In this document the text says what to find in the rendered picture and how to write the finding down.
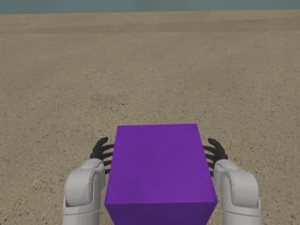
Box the robot right hand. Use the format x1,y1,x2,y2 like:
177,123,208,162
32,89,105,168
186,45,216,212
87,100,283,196
202,138,228,177

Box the left robot forearm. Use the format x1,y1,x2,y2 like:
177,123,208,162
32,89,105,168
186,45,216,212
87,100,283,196
62,158,106,225

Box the right robot forearm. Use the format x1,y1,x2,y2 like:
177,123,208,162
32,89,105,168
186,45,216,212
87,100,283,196
213,159,263,225

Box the carton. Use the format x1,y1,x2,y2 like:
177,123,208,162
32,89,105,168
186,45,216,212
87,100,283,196
104,124,218,225

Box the robot left hand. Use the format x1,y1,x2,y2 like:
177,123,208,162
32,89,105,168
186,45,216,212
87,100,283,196
90,137,114,174

